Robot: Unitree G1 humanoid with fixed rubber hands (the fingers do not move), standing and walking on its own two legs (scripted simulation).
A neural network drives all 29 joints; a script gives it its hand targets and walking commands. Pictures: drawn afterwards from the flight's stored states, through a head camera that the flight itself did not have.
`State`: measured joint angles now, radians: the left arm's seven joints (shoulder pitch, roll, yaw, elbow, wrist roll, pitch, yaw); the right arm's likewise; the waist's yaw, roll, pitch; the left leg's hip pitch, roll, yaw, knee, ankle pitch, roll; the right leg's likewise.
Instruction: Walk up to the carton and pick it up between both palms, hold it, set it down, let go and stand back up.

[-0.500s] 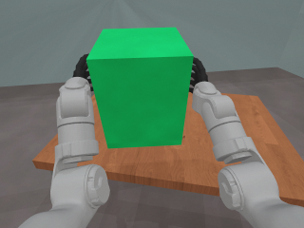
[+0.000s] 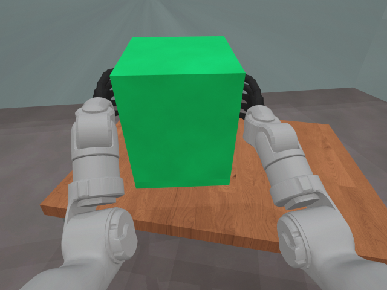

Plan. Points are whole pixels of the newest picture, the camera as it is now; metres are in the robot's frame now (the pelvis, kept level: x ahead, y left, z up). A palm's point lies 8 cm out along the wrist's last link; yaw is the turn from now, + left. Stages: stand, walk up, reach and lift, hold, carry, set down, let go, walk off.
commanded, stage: hold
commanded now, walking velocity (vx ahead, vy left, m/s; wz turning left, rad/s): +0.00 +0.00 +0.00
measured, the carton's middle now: (180, 111) +0.40 -0.01 +0.26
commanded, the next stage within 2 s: none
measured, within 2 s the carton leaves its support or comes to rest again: neither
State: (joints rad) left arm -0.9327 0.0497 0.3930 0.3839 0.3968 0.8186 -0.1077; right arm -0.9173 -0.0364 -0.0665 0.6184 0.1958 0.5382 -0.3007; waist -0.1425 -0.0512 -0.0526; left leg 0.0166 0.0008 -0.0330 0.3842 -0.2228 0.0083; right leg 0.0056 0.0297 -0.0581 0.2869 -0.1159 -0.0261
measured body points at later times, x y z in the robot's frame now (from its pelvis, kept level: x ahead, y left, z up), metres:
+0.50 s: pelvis +0.01 +0.02 +0.00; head -0.08 +0.05 +0.44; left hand +0.39 +0.15 +0.29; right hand +0.36 -0.15 +0.28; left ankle +0.01 +0.11 -0.75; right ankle +0.04 -0.10 -0.75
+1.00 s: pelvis +0.00 +0.01 +0.00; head -0.10 +0.03 +0.44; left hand +0.38 +0.14 +0.29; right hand +0.36 -0.16 +0.28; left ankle +0.01 +0.11 -0.75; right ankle +0.04 -0.10 -0.75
